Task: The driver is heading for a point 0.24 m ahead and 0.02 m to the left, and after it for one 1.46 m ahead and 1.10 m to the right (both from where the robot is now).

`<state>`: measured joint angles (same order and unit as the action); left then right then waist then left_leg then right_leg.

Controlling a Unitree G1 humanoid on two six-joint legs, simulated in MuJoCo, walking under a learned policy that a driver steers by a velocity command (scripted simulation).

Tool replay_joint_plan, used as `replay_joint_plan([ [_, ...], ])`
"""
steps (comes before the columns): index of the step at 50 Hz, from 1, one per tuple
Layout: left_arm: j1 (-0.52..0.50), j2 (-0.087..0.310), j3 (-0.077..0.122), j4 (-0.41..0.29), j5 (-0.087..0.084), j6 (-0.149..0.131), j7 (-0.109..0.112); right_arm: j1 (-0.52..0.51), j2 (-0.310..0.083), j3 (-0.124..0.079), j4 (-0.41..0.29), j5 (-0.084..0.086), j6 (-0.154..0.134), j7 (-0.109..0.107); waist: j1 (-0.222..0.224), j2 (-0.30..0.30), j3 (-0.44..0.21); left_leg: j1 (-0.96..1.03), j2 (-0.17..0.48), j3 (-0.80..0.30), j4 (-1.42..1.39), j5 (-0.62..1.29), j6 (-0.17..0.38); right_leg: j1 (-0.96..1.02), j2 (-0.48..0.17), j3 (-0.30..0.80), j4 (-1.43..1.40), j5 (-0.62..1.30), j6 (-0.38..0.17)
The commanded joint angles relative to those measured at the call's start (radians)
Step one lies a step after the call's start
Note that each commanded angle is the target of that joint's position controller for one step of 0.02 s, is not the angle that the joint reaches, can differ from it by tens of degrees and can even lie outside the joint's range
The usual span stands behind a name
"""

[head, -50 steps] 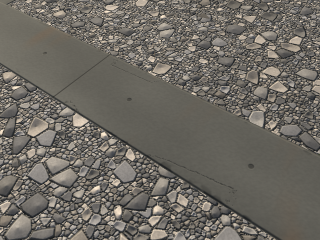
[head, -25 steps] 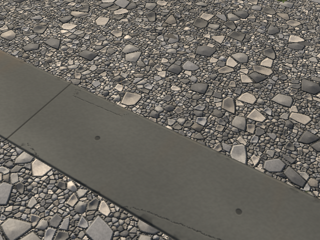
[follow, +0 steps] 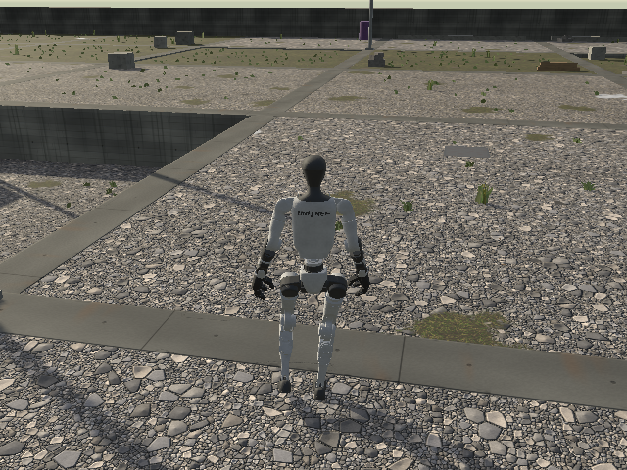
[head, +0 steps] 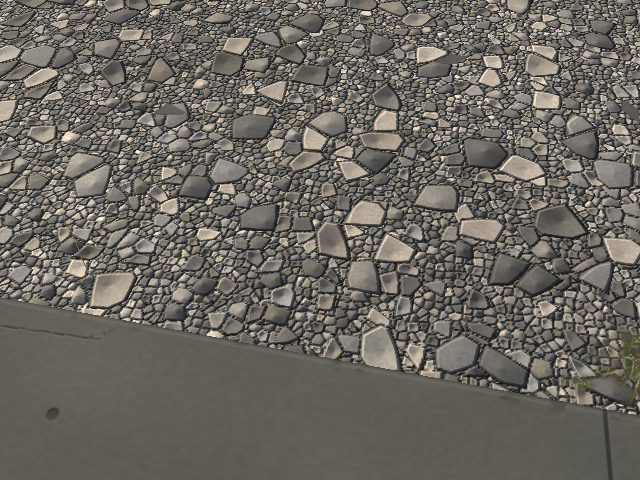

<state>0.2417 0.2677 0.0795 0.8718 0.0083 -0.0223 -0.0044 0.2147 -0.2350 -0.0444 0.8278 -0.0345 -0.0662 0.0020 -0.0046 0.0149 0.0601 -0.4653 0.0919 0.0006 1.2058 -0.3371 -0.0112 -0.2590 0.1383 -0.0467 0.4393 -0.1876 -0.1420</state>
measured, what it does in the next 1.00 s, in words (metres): walks ahead, turning right: left foot, then right foot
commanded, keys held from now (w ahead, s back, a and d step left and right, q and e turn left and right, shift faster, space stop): e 0.12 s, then no key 0.02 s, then e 0.86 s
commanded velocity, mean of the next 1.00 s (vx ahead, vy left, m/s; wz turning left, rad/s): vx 0.12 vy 0.00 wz -0.58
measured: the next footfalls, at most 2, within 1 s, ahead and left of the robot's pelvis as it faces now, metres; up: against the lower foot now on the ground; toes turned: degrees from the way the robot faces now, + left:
left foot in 0.36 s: +0.32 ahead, +0.10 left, +0.00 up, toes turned -15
right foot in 0.80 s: +0.15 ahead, -0.08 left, +0.00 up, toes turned -30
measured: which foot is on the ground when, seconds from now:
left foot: up 0.00-0.34, down 0.36-0.80, up 0.82-1.00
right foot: down 0.00-0.36, up 0.38-0.78, down 0.80-1.00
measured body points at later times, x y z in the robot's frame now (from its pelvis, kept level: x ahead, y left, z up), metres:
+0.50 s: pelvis +0.17 +0.04 +0.00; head +0.22 +0.05 +0.45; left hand +0.33 +0.30 -0.13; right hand +0.25 -0.25 -0.09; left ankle +0.28 +0.11 -0.73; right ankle +0.08 -0.04 -0.65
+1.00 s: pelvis +0.15 +0.01 +0.01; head +0.16 -0.03 +0.46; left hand +0.42 +0.18 -0.08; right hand +0.09 -0.28 -0.12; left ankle +0.25 +0.13 -0.66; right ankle +0.12 -0.06 -0.73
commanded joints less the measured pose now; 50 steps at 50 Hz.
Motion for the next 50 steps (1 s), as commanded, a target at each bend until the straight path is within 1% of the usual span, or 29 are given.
replay_joint_plan([
  [1, 0.038, 0.123, 0.022, -0.048, -0.012, -0.038, 0.003, 0.077, -0.084, -0.019, -0.047, -0.015, 0.03, 0.006, -0.033, -0.003, -0.058, -0.105, 0.022, -0.014, -0.086, 0.027, -0.03, 0.103, -0.278, 0.305, -0.205, 0.469, -0.163],
  [3, 0.073, 0.147, 0.027, -0.044, -0.008, -0.04, 0.003, 0.025, -0.08, -0.017, -0.071, -0.01, 0.038, 0.004, -0.023, -0.017, -0.047, -0.118, 0.007, 0.005, -0.159, 0.082, -0.048, 0.089, -0.255, 0.266, -0.175, 0.666, -0.137],
  [5, 0.106, 0.15, 0.027, -0.043, -0.008, -0.031, 0.004, -0.034, -0.081, -0.013, -0.095, -0.006, 0.042, 0.001, -0.002, -0.047, -0.058, -0.131, -0.012, 0.014, -0.232, 0.138, -0.054, 0.105, -0.229, 0.244, -0.134, 0.776, -0.098],
  [8, 0.151, 0.146, 0.025, -0.044, -0.009, -0.015, 0.011, -0.115, -0.085, -0.005, -0.127, 0.005, 0.044, -0.001, 0.04, -0.088, -0.081, -0.139, -0.04, 0.014, -0.342, 0.216, -0.042, 0.167, -0.217, 0.254, -0.09, 0.808, -0.048],
  [12, 0.19, 0.154, 0.027, -0.05, 0.002, 0.006, 0.024, -0.194, -0.105, 0.001, -0.16, 0.014, 0.038, -0.007, 0.077, -0.099, -0.081, -0.147, -0.083, -0.009, -0.463, 0.211, -0.021, 0.264, -0.236, 0.326, -0.013, 0.812, -0.039],
  [14, 0.164, 0.162, 0.03, -0.066, 0.01, 0.014, 0.029, -0.164, -0.125, 0.0, -0.156, 0.017, 0.028, -0.013, 0.06, -0.105, -0.081, -0.077, -0.104, -0.031, -0.547, 0.175, -0.001, 0.266, -0.237, 0.367, 0.046, 0.808, -0.026],
  [16, 0.091, 0.178, 0.035, -0.093, 0.006, 0.011, 0.028, -0.053, -0.153, -0.008, -0.128, 0.018, 0.016, -0.024, -0.002, -0.114, -0.098, 0.115, -0.132, -0.031, -0.702, 0.193, 0.031, 0.203, -0.198, 0.392, 0.139, 0.778, 0.019],
  [17, 0.049, 0.173, 0.032, -0.108, -0.009, 0.003, 0.022, 0.038, -0.166, -0.013, -0.109, 0.009, 0.001, -0.033, -0.06, -0.081, -0.129, 0.285, -0.093, -0.053, -0.821, 0.368, 0.055, 0.133, -0.148, 0.38, 0.259, 0.697, 0.053],
  [18, 0.073, 0.105, 0.012, -0.153, -0.029, -0.007, 0.019, 0.132, -0.244, -0.026, -0.114, 0.0, -0.007, -0.047, -0.071, 0.078, -0.262, 0.532, 0.179, -0.262, -0.783, 0.752, 0.119, -0.007, -0.079, 0.295, 0.52, 0.264, 0.093],
  [19, 0.245, 0.082, 0.015, -0.15, -0.037, 0.006, 0.029, 0.089, -0.282, -0.034, -0.14, 0.018, 0.017, -0.04, 0.017, 0.255, -0.379, 0.645, 0.425, -0.533, -0.767, 1.147, 0.292, -0.178, 0.086, 0.164, 0.733, -0.537, 0.109],
  [20, 0.26, 0.149, 0.024, -0.101, 0.01, 0.03, 0.037, 0.064, -0.211, -0.026, -0.147, 0.036, 0.036, -0.034, 0.031, 0.12, -0.347, 0.535, 0.399, -0.532, -0.774, 0.979, 0.316, -0.201, -0.008, 0.16, 0.839, -0.478, 0.112],
  [21, 0.178, 0.165, 0.031, -0.102, 0.023, 0.044, 0.027, 0.013, -0.135, -0.003, -0.161, 0.036, 0.042, -0.036, 0.024, 0.043, -0.226, 0.421, 0.316, -0.393, -0.813, 0.8, 0.284, -0.212, -0.036, 0.154, 0.843, -0.4, 0.124],
  [22, 0.135, 0.15, 0.03, -0.114, 0.022, 0.055, 0.017, -0.046, -0.108, 0.007, -0.17, 0.027, 0.052, -0.039, 0.039, 0.041, -0.153, 0.337, 0.243, -0.287, -0.862, 0.63, 0.242, -0.217, -0.064, 0.14, 0.811, -0.346, 0.139],
  [24, 0.12, 0.13, 0.025, -0.124, 0.017, 0.083, -0.007, -0.081, -0.129, 0.003, -0.173, 0.011, 0.059, -0.047, 0.044, 0.138, -0.096, 0.228, 0.16, -0.155, -0.916, 0.506, 0.216, -0.187, -0.077, 0.107, 0.802, -0.271, 0.169],
  [26, 0.111, 0.12, 0.02, -0.138, 0.005, 0.09, -0.015, -0.06, -0.142, -0.003, -0.166, 0.004, 0.055, -0.043, 0.043, 0.129, -0.114, 0.22, 0.156, -0.101, -0.922, 0.501, 0.224, -0.175, -0.073, 0.09, 0.77, -0.244, 0.177],
  [29, 0.058, 0.109, 0.012, -0.164, 0.012, 0.099, -0.022, -0.039, -0.155, -0.011, -0.16, 0.006, 0.057, -0.041, 0.028, 0.123, -0.12, 0.245, 0.183, -0.074, -0.942, 0.367, 0.237, -0.197, -0.101, 0.075, 0.679, -0.222, 0.177],
  [32, -0.002, 0.094, -0.001, -0.196, 0.011, 0.106, -0.037, -0.042, -0.174, -0.021, -0.16, 0.003, 0.065, -0.034, 0.014, 0.142, -0.107, 0.227, 0.19, -0.036, -0.957, 0.208, 0.223, -0.152, -0.135, 0.047, 0.519, -0.217, 0.167],
  [36, -0.038, 0.098, -0.009, -0.227, 0.003, 0.097, -0.046, -0.019, -0.214, -0.039, -0.154, -0.001, 0.079, -0.02, -0.008, 0.153, -0.117, 0.222, 0.216, -0.003, -0.919, 0.162, 0.202, -0.046, -0.13, -0.009, 0.335, -0.251, 0.133],
  [38, -0.005, 0.093, -0.009, -0.226, 0.002, 0.086, -0.046, -0.023, -0.229, -0.045, -0.152, 0.008, 0.089, -0.016, 0.018, 0.132, -0.121, 0.199, 0.217, 0.033, -0.852, 0.186, 0.163, 0.047, -0.117, -0.032, 0.175, -0.188, 0.106],
  [39, 0.031, 0.099, -0.006, -0.213, 0.004, 0.077, -0.041, -0.005, -0.224, -0.047, -0.144, 0.011, 0.093, -0.013, 0.033, 0.095, -0.118, 0.152, 0.204, 0.068, -0.785, 0.19, 0.114, 0.122, -0.105, -0.015, 0.061, -0.132, 0.088],
  [40, 0.049, 0.14, 0.002, -0.21, 0.013, 0.066, -0.029, 0.037, -0.193, -0.045, -0.134, 0.011, 0.099, -0.005, 0.035, -0.059, -0.086, 0.071, 0.144, 0.142, -0.623, 0.081, 0.036, 0.155, -0.19, 0.163, -0.122, -0.125, 0.063],
  [41, 0.022, 0.291, 0.033, -0.251, 0.016, 0.063, -0.018, 0.047, -0.103, -0.021, -0.201, 0.013, 0.106, -0.001, -0.001, -0.354, -0.051, -0.176, -0.041, 0.205, -0.391, -0.289, -0.051, 0.175, -0.495, 0.606, -0.198, 0.055, -0.045],
  [42, 0.08, 0.306, 0.051, -0.239, 0.027, 0.066, -0.008, -0.081, -0.159, -0.031, -0.217, 0.005, 0.12, -0.02, 0.09, -0.216, -0.02, -0.172, -0.064, 0.036, -0.22, -0.277, -0.044, 0.054, -0.513, 0.575, -0.187, 0.172, -0.139],
  [43, 0.039, 0.256, 0.037, -0.232, 0.024, 0.065, -0.001, -0.08, -0.148, -0.03, -0.217, 0.021, 0.127, -0.019, 0.041, -0.169, -0.012, -0.15, -0.052, -0.014, -0.172, -0.187, -0.036, 0.028, -0.442, 0.479, -0.173, 0.168, -0.126],
  [44, -0.033, 0.215, 0.024, -0.238, 0.014, 0.066, 0.002, -0.048, -0.152, -0.033, -0.199, 0.03, 0.123, -0.016, -0.001, -0.148, -0.001, -0.129, -0.046, -0.027, -0.179, -0.094, -0.026, 0.014, -0.366, 0.397, -0.17, 0.14, -0.084],
  [45, -0.076, 0.198, 0.02, -0.247, 0.01, 0.064, 0.004, -0.018, -0.166, -0.04, -0.182, 0.021, 0.116, -0.015, -0.02, -0.162, -0.025, -0.122, -0.056, -0.018, -0.17, -0.041, -0.02, 0.046, -0.315, 0.356, -0.155, 0.171, -0.059],
  [46, -0.086, 0.174, 0.014, -0.254, 0.004, 0.06, 0.007, 0.013, -0.175, -0.044, -0.163, 0.007, 0.113, -0.013, -0.019, -0.169, -0.056, -0.11, -0.065, -0.006, -0.138, -0.019, -0.023, 0.076, -0.291, 0.33, -0.135, 0.258, -0.063],
  [47, -0.068, 0.159, 0.009, -0.253, -0.001, 0.057, 0.005, 0.018, -0.175, -0.046, -0.161, 0.005, 0.113, -0.01, -0.015, -0.146, -0.088, -0.103, -0.072, -0.009, -0.12, -0.02, -0.027, 0.104, -0.289, 0.332, -0.121, 0.318, -0.069],
  [50, -0.002, 0.174, 0.017, -0.235, -0.004, 0.05, 0.002, -0.018, -0.148, -0.039, -0.179, 0.015, 0.119, -0.008, 0.012, -0.118, -0.101, -0.141, -0.073, -0.025, -0.177, -0.03, -0.036, 0.186, -0.301, 0.378, -0.104, 0.343, -0.086],
])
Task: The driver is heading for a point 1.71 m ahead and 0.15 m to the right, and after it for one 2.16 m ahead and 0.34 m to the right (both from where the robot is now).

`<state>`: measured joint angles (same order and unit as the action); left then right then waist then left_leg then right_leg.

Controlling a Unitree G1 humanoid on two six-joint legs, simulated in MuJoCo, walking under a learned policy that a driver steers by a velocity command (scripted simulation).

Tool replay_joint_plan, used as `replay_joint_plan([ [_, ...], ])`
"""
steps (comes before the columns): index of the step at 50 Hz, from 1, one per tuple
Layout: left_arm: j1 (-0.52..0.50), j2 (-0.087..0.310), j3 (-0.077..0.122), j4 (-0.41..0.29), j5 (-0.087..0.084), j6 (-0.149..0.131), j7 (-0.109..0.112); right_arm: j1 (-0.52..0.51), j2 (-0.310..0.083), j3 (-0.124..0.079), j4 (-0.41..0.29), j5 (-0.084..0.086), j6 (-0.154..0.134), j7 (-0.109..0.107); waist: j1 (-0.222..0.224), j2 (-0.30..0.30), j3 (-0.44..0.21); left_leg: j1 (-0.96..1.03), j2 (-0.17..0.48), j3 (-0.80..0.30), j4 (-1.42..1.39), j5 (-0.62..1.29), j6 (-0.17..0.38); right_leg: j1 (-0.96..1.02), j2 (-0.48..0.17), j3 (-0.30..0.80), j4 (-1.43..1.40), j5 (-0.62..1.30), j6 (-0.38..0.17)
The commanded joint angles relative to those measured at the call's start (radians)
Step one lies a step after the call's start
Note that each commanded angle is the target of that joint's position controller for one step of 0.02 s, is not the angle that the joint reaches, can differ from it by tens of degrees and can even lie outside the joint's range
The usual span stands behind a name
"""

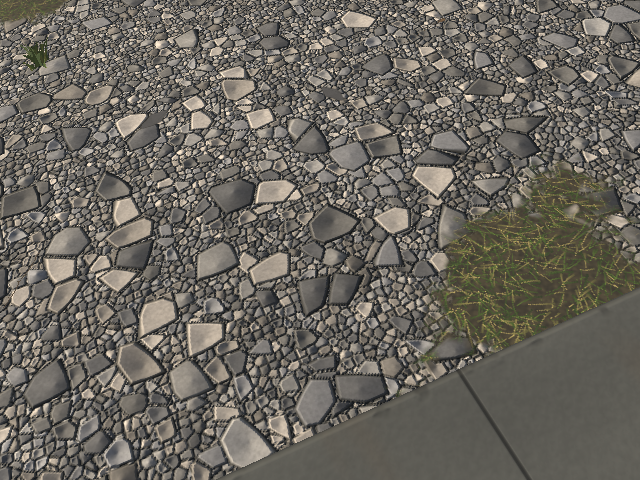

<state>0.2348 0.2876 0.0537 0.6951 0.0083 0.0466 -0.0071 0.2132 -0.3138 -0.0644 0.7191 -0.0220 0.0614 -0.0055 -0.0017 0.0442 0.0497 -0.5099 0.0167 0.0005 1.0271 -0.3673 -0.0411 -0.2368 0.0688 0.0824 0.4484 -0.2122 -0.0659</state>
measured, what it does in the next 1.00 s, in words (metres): steps on the spot, turning right: left foot, then right foot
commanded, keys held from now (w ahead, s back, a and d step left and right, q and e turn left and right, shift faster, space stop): e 0.34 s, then no key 0.28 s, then w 0.04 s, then no key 0.34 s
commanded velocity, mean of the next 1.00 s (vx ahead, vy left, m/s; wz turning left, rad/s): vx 0.02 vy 0.00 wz -0.34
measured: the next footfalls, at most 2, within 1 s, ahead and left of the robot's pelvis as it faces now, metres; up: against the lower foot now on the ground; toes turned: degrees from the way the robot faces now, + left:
left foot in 0.30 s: +0.07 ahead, +0.12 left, +0.00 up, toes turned -17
right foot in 0.68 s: -0.03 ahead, -0.08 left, +0.00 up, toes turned -13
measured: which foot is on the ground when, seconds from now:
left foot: up 0.00-0.28, down 0.30-1.00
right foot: down 0.00-0.30, up 0.32-0.66, down 0.68-1.00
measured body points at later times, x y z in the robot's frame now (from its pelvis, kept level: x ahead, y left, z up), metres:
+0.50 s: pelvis -0.01 +0.03 +0.00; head +0.03 +0.05 +0.45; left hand +0.17 +0.28 -0.13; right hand +0.05 -0.26 -0.09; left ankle +0.02 +0.13 -0.74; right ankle -0.07 -0.08 -0.67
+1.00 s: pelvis +0.00 +0.01 +0.00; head +0.00 +0.01 +0.45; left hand +0.17 +0.22 -0.13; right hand -0.02 -0.26 -0.14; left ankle +0.03 +0.13 -0.74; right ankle -0.06 -0.07 -0.74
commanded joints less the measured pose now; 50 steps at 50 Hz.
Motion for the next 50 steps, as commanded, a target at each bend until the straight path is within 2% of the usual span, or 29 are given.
replay_joint_plan([
  [1, 0.023, 0.158, 0.046, -0.054, -0.002, -0.018, 0.005, -0.029, -0.066, -0.017, -0.076, 0.003, -0.007, -0.003, 0.02, -0.156, -0.087, -0.105, 0.0, -0.028, -0.031, -0.007, -0.006, 0.181, -0.235, 0.27, -0.11, 0.351, -0.167],
  [5, 0.056, 0.176, 0.055, -0.049, 0.007, -0.014, 0.005, -0.065, -0.065, -0.011, -0.096, 0.005, -0.008, -0.01, 0.044, -0.166, -0.084, -0.067, -0.017, -0.042, -0.145, -0.045, 0.003, 0.181, -0.241, 0.346, -0.094, 0.316, -0.184],
  [10, 0.025, 0.194, 0.064, -0.05, 0.013, -0.009, -0.006, -0.056, -0.065, -0.003, -0.109, 0.018, -0.02, -0.018, 0.031, -0.17, -0.101, 0.087, -0.063, -0.047, -0.287, -0.066, 0.029, 0.104, -0.211, 0.42, -0.061, 0.373, -0.162],
  [12, -0.008, 0.194, 0.066, -0.051, 0.009, -0.007, -0.01, -0.022, -0.064, 0.0, -0.106, 0.023, -0.027, -0.024, 0.008, -0.175, -0.107, 0.181, -0.08, -0.051, -0.394, -0.049, 0.043, 0.07, -0.189, 0.451, -0.05, 0.38, -0.133],
  [14, -0.062, 0.178, 0.063, -0.057, -0.007, -0.006, -0.006, 0.054, -0.06, 0.001, -0.085, 0.016, -0.039, -0.038, -0.049, -0.15, -0.105, 0.363, -0.068, -0.051, -0.652, 0.108, 0.054, -0.027, -0.126, 0.436, -0.005, 0.251, -0.059],
  [15, -0.041, 0.13, 0.051, -0.065, -0.014, -0.011, -0.002, 0.062, -0.124, -0.012, -0.087, 0.003, -0.046, -0.049, -0.035, -0.035, -0.113, 0.46, 0.087, -0.188, -0.759, 0.075, 0.087, -0.134, -0.053, 0.357, 0.098, 0.028, 0.003],
  [16, 0.013, 0.079, 0.041, -0.079, -0.017, -0.014, 0.002, -0.007, -0.226, -0.029, -0.118, 0.0, -0.042, -0.046, 0.008, 0.193, -0.097, 0.498, 0.34, -0.463, -0.818, 0.146, 0.187, -0.304, 0.132, 0.122, 0.292, -0.295, 0.054],
  [17, 0.001, 0.168, 0.063, -0.059, 0.026, -0.008, 0.006, -0.005, -0.201, -0.031, -0.116, -0.005, -0.036, -0.037, -0.01, 0.137, -0.071, 0.378, 0.385, -0.46, -0.79, 0.248, 0.275, -0.296, 0.078, 0.067, 0.505, -0.359, 0.066],
  [18, 0.007, 0.178, 0.071, -0.043, 0.027, -0.004, 0.001, -0.034, -0.131, -0.009, -0.122, 0.001, -0.038, -0.03, 0.016, 0.066, -0.049, 0.318, 0.336, -0.389, -0.777, 0.295, 0.278, -0.259, 0.058, 0.081, 0.594, -0.316, 0.068],
  [19, 0.025, 0.164, 0.07, -0.023, 0.023, 0.001, -0.006, -0.079, -0.092, 0.002, -0.125, 0.004, -0.04, -0.025, 0.039, 0.042, -0.027, 0.284, 0.27, -0.295, -0.765, 0.323, 0.255, -0.238, 0.051, 0.074, 0.654, -0.259, 0.076],
  [20, 0.042, 0.152, 0.067, -0.014, 0.017, 0.007, -0.015, -0.104, -0.083, 0.005, -0.126, 0.003, -0.043, -0.026, 0.051, 0.076, -0.032, 0.298, 0.22, -0.229, -0.754, 0.359, 0.234, -0.24, 0.052, 0.061, 0.692, -0.219, 0.084],
  [21, 0.054, 0.141, 0.062, -0.005, 0.012, 0.01, -0.022, -0.102, -0.083, 0.005, -0.125, 0.002, -0.047, -0.03, 0.045, 0.107, -0.037, 0.322, 0.196, -0.188, -0.74, 0.427, 0.233, -0.25, 0.055, 0.047, 0.704, -0.212, 0.097],
  [22, 0.043, 0.133, 0.057, -0.002, 0.007, 0.011, -0.023, -0.08, -0.083, 0.004, -0.116, 0.002, -0.049, -0.029, 0.03, 0.104, -0.042, 0.35, 0.186, -0.165, -0.728, 0.472, 0.236, -0.255, 0.057, 0.038, 0.688, -0.211, 0.106],
  [25, -0.02, 0.103, 0.04, -0.013, 0.004, 0.016, -0.018, -0.003, -0.091, 0.0, -0.081, 0.006, -0.055, -0.028, -0.016, 0.097, -0.057, 0.453, 0.206, -0.162, -0.694, 0.554, 0.255, -0.268, 0.047, 0.035, 0.561, -0.232, 0.118],
  [28, -0.04, 0.07, 0.017, -0.008, 0.001, 0.02, -0.014, 0.007, -0.102, -0.003, -0.059, 0.003, -0.055, -0.018, -0.028, 0.125, -0.075, 0.449, 0.204, -0.143, -0.668, 0.56, 0.252, -0.154, 0.019, -0.008, 0.35, -0.27, 0.106],
  [31, -0.031, 0.065, 0.004, 0.008, -0.008, 0.016, -0.004, 0.02, -0.122, -0.009, -0.03, 0.0, -0.043, -0.004, -0.025, 0.158, -0.08, 0.408, 0.197, -0.144, -0.631, 0.631, 0.248, -0.019, 0.013, -0.08, 0.134, -0.227, 0.08],
  [32, 0.009, 0.051, -0.004, 0.028, -0.004, 0.009, 0.0, 0.019, -0.117, -0.006, -0.023, 0.005, -0.039, 0.0, -0.001, 0.135, -0.101, 0.378, 0.184, -0.131, -0.619, 0.537, 0.226, 0.071, 0.012, -0.1, -0.007, -0.132, 0.064],
  [33, 0.033, 0.044, -0.011, 0.045, 0.008, -0.001, 0.006, 0.025, -0.101, 0.0, -0.013, 0.009, -0.038, 0.004, 0.018, 0.099, -0.103, 0.298, 0.166, -0.125, -0.61, 0.361, 0.184, 0.191, 0.004, -0.092, -0.155, -0.017, 0.044],
  [34, 0.021, 0.081, -0.011, 0.045, 0.025, -0.016, 0.011, 0.036, -0.059, 0.012, -0.014, 0.002, -0.045, 0.008, 0.012, 0.01, -0.095, 0.171, 0.137, -0.103, -0.572, 0.248, 0.124, 0.307, -0.103, 0.057, -0.203, 0.02, 0.021],
  [35, 0.0, 0.175, 0.002, 0.03, 0.028, -0.026, 0.018, 0.042, 0.004, 0.03, -0.046, 0.006, -0.05, 0.015, -0.015, -0.216, -0.097, 0.062, 0.017, 0.01, -0.456, 0.019, 0.068, 0.311, -0.315, 0.331, -0.236, 0.043, -0.057],
  [36, 0.0, 0.145, -0.003, 0.055, 0.022, -0.032, 0.02, -0.005, -0.035, 0.025, -0.037, 0.005, -0.037, 0.002, 0.022, -0.222, -0.041, 0.177, 0.019, -0.001, -0.429, -0.128, 0.064, 0.101, -0.374, 0.324, -0.209, 0.116, -0.145],
  [37, -0.044, 0.102, -0.019, 0.054, 0.021, -0.039, 0.019, -0.012, -0.051, 0.019, -0.033, 0.01, -0.03, 0.0, -0.001, -0.19, -0.001, 0.187, 0.015, -0.009, -0.411, -0.116, 0.064, 0.083, -0.335, 0.289, -0.21, 0.121, -0.149],
  [38, -0.069, 0.076, -0.03, 0.06, 0.02, -0.046, 0.023, -0.014, -0.043, 0.02, -0.018, 0.01, -0.03, 0.0, -0.005, -0.188, 0.019, 0.19, 0.011, -0.015, -0.423, -0.083, 0.062, 0.073, -0.3, 0.248, -0.205, 0.142, -0.129],
  [40, -0.087, 0.073, -0.037, 0.075, 0.013, -0.053, 0.037, 0.025, -0.041, 0.018, 0.014, 0.006, -0.035, 0.001, -0.024, -0.21, -0.009, 0.244, 0.0, -0.003, -0.477, 0.01, 0.053, 0.1, -0.235, 0.169, -0.161, 0.3, -0.085],
  [42, -0.083, 0.074, -0.04, 0.096, 0.001, -0.059, 0.039, 0.071, -0.017, 0.029, 0.053, 0.006, -0.044, -0.003, -0.04, -0.17, -0.063, 0.346, 0.0, 0.008, -0.586, 0.151, 0.045, 0.111, -0.206, 0.115, -0.109, 0.404, -0.056],
  [44, -0.065, 0.069, -0.04, 0.116, 0.0, -0.059, 0.037, 0.064, -0.039, 0.031, 0.069, 0.001, -0.053, -0.007, -0.026, -0.133, -0.066, 0.433, 0.054, -0.042, -0.656, 0.294, 0.037, 0.059, -0.163, 0.108, -0.111, 0.185, -0.012],
  [45, -0.033, 0.068, -0.037, 0.131, -0.001, -0.054, 0.034, 0.047, -0.075, 0.022, 0.081, 0.009, -0.053, -0.005, 0.004, -0.091, -0.018, 0.387, 0.059, -0.059, -0.632, 0.285, 0.043, 0.039, -0.124, 0.098, -0.142, 0.085, -0.002],
  [47, -0.037, 0.068, -0.036, 0.165, 0.005, -0.048, 0.036, 0.052, -0.049, 0.026, 0.109, 0.01, -0.053, 0.0, -0.014, -0.042, 0.027, 0.337, 0.063, -0.063, -0.651, 0.281, 0.049, 0.071, -0.12, 0.084, -0.128, 0.098, -0.001],
  [50, -0.027, 0.071, -0.033, 0.204, 0.001, -0.053, 0.038, 0.059, -0.038, 0.03, 0.144, 0.011, -0.06, -0.011, -0.011, -0.014, -0.019, 0.366, 0.07, -0.069, -0.662, 0.361, 0.055, 0.121, -0.128, 0.075, -0.1, 0.22, -0.001],
])
Keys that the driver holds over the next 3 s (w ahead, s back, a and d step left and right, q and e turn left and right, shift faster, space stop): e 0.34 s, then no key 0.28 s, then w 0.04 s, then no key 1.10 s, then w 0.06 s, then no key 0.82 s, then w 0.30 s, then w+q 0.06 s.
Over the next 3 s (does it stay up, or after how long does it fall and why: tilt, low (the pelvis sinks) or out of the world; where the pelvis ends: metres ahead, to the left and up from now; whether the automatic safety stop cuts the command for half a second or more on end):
stays up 0.06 -0.01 -0.02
